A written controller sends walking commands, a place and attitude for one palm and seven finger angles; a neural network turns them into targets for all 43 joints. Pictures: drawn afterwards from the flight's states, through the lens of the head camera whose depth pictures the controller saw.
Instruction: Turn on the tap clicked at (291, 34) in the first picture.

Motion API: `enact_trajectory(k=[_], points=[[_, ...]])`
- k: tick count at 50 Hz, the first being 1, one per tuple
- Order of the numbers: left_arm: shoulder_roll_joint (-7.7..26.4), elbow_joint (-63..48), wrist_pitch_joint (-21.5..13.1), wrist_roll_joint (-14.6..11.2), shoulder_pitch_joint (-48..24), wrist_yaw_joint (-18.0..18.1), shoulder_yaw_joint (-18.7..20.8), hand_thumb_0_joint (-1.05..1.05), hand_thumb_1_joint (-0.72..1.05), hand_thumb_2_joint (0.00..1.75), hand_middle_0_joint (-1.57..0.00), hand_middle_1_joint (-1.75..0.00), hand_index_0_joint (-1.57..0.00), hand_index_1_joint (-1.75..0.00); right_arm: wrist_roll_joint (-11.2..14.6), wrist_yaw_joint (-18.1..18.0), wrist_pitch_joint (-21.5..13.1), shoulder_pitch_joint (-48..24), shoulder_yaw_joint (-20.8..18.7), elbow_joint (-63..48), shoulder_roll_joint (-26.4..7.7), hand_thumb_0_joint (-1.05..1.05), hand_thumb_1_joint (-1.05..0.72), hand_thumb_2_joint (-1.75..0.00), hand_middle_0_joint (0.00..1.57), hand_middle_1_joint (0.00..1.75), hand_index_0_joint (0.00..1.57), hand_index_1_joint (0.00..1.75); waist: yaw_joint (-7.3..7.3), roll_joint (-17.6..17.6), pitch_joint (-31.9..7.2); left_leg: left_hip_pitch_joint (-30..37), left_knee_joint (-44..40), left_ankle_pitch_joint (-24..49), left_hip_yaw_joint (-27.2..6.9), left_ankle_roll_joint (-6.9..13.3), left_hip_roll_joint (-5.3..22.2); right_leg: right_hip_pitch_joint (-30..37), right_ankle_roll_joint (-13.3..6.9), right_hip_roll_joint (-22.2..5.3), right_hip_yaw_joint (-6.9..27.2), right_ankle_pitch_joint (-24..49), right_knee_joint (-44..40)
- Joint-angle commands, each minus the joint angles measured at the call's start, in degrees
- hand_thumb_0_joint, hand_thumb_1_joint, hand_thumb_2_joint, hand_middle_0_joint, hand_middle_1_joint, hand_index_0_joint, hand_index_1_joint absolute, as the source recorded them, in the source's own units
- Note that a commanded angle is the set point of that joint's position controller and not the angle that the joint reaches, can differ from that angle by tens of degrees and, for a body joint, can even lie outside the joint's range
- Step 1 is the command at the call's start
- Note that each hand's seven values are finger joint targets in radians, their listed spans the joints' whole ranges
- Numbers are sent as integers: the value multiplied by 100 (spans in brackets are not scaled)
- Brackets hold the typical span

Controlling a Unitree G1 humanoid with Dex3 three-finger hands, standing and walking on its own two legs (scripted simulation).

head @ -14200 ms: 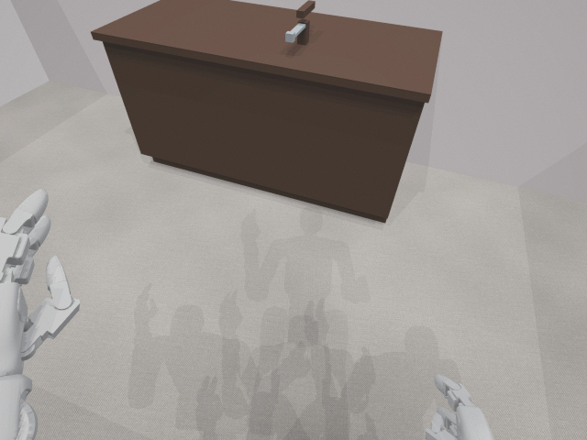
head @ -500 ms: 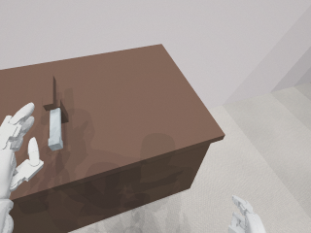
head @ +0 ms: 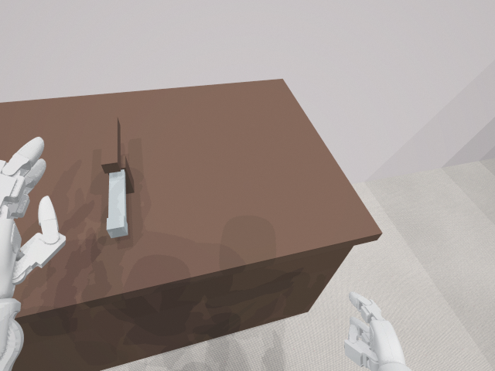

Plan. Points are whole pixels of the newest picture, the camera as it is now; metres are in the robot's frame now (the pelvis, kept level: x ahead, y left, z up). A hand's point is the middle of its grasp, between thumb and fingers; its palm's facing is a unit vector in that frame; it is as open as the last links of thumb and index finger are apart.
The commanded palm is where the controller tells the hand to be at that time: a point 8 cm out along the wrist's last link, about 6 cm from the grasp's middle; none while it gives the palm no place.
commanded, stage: come to a stop and stand still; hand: left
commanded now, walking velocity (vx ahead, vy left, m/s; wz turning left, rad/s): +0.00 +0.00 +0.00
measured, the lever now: (117, 226) +0.33 +0.27 +0.01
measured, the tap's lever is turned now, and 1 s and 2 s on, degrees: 0 0 0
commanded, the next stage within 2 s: look again from close up in 0.24 s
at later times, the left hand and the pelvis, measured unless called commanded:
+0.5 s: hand (49, 252) +0.20 +0.26 +0.15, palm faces +0.37 -0.85 -0.39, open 7.4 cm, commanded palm +0.15 +0.29 +0.17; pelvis -0.01 +0.01 +0.00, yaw +0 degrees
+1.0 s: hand (73, 244) +0.21 +0.24 +0.16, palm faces +0.36 -0.85 -0.38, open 7.4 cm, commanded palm +0.15 +0.27 +0.17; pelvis -0.01 -0.01 +0.00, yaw +0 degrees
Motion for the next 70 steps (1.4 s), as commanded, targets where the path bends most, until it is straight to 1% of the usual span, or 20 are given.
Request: enact_trajectory(k=[1, 7, 10, 11, 15, 16, 28, 30, 31, 33, 38, 42, 47, 50, 51, 54, 59, 65, 68, 70], points=[[839, -1135, -357, -46, -571, 100, 477, 0, 90, 90, -20, -30, -20, -30, -15, -76, -270, -336, -305, -784, -800, 0, -90, -90, 20, 30, 20, 30, -91, 579, -823, 687, -617, 667, -681, -230, 813, -226, -200, -307, 8, 966, -284], [825, -1246, -377, 7, -724, 129, 398, 0, 90, 90, -20, -30, -20, -30, 17, -85, -309, -334, -352, -810, -811, 0, -90, -90, 20, 30, 20, 30, -98, 747, -797, 633, -827, 214, -803, -291, 852, -181, -214, -298, 10, 711, -259], [1059, -1368, -413, 42, -587, 162, 633, 0, 90, 90, -20, -30, -20, -30, 23, -79, -340, -400, -340, -789, -809, 0, -90, -90, 20, 30, 20, 30, -56, 816, -888, 652, -885, 223, -843, -341, 874, -121, -201, -276, -66, 663, -188], [875, -1257, -415, 12, -483, 147, 490, 0, 90, 90, -20, -30, -20, -30, -14, -83, -312, -345, -331, -782, -821, 0, -90, -90, 20, 30, 20, 30, -66, 692, -863, 573, -893, 166, -857, -308, 875, -117, -197, -265, -77, 645, -228], [1082, -1309, -419, 7, -273, 159, 726, 0, 90, 90, -20, -30, -20, -30, 30, -83, -335, -347, -362, -774, -821, 0, -90, -90, 20, 30, 20, 30, -64, 634, -919, 617, -789, 440, -828, -345, 828, -36, -213, -314, -72, 789, -252], [898, -1131, -414, -33, -205, 134, 567, 0, 90, 90, -20, -30, -20, -30, 0, -85, -313, -306, -349, -770, -834, 0, -90, -90, 20, 30, 20, 30, -78, 478, -856, 563, -813, 324, -831, -320, 828, -87, -202, -307, -75, 735, -306], [849, -1074, -404, 0, -411, 145, 444, 0, 90, 90, -20, -30, -20, -30, 28, -116, -345, -296, -397, -721, -852, 0, -90, -90, 20, 30, 20, 30, -105, 544, -678, 435, -764, -273, -785, -176, 745, -204, -233, -375, 141, 580, -486], [1047, -1184, -398, 34, -448, 176, 611, 0, 90, 90, -20, -30, -20, -30, 57, -117, -366, -384, -390, -720, -833, 0, -90, -90, 20, 30, 20, 30, -96, 641, -629, 447, -829, -309, -814, -216, 764, -228, -226, -369, 105, 516, -449], [838, -1119, -410, 11, -446, 163, 444, 0, 90, 90, -20, -30, -20, -30, 18, -123, -346, -325, -380, -709, -848, 0, -90, -90, 20, 30, 20, 30, -109, 570, -625, 397, -838, -363, -836, -186, 763, -213, -226, -341, 90, 519, -443], [910, -1047, -403, 9, -395, 176, 534, 0, 90, 90, -20, -30, -20, -30, 19, -124, -350, -287, -403, -711, -852, 0, -90, -90, 20, 30, 20, 30, -93, 534, -636, 392, -810, -416, -814, -167, 777, -209, -227, -349, 129, 518, -474], [867, -1069, -359, -49, -420, 157, 522, 0, 90, 90, -20, -30, -20, -30, 20, -127, -328, -262, -416, -717, -831, 0, -90, -90, 20, 30, 20, 30, -116, 419, -734, 648, -781, 121, -845, -224, 856, -285, -207, -294, 107, 732, -427], [903, -1276, -333, -58, -627, 145, 514, 0, 90, 90, -20, -30, -20, -30, 45, -98, -332, -284, -452, -786, -796, 0, -90, -90, 20, 30, 20, 30, -121, 844, -752, 790, -978, 288, -1009, -332, 1098, -349, -158, -194, -30, 540, -221], [894, -1306, -260, -97, -412, 119, 537, 0, 90, 90, -20, -30, -20, -30, 52, -28, -286, -234, -479, -870, -776, 0, -90, -90, 20, 30, 20, 30, -125, 751, -806, 842, -791, 540, -939, -309, 1178, -364, -148, -189, -65, 568, -299], [1082, -1320, -226, -113, -209, 128, 738, 0, 90, 90, -20, -30, -20, -30, 70, -11, -246, -266, -472, -866, -756, 0, -90, -90, 20, 30, 20, 30, -111, 682, -903, 899, -559, 871, -807, -293, 1124, -353, -166, -218, -36, 837, -360], [917, -1257, -216, -152, -204, 102, 596, 0, 90, 90, -20, -30, -20, -30, 35, -9, -219, -250, -463, -871, -781, 0, -90, -90, 20, 30, 20, 30, -130, 667, -870, 797, -527, 810, -771, -260, 1123, -357, -151, -217, -27, 851, -369], [999, -1316, -184, -181, -231, 91, 683, 0, 90, 90, -20, -30, -20, -30, 67, -19, -213, -215, -538, -918, -792, 0, -90, -90, 20, 30, 20, 30, -128, 621, -835, 781, -380, 771, -753, -233, 1141, -435, -184, -253, 130, 946, -345], [964, -1276, -126, -186, -62, 183, 661, 0, 90, 90, -20, -30, -20, -30, 93, -67, -196, -292, -497, -848, -785, 0, -90, -90, 20, 30, 20, 30, -124, 471, -859, 550, -67, 179, -558, -192, 725, -303, -269, -492, 579, 1150, -588], [1110, -1287, -38, -170, 2, 278, 780, 0, 90, 90, -20, -30, -20, -30, 119, -162, -149, -445, -457, -751, -795, 0, -90, -90, 20, 30, 20, 30, -119, 199, -873, 648, 58, 640, -512, -142, 622, -253, -206, -603, 585, 1700, -533], [912, -1079, -23, -180, -18, 257, 618, 0, 90, 90, -20, -30, -20, -30, 93, -167, -97, -370, -470, -721, -842, 0, -90, -90, 20, 30, 20, 30, -125, 72, -831, 704, 75, 753, -496, -98, 627, -293, -140, -557, 544, 1831, -501], [1017, -1122, 10, -165, -51, 273, 673, 0, 90, 90, -20, -30, -20, -30, 132, -179, -91, -481, -460, -723, -812, 0, -90, -90, 20, 30, 20, 30, -119, 206, -787, 766, 22, 854, -488, -96, 641, -315, -127, -575, 542, 1869, -494]])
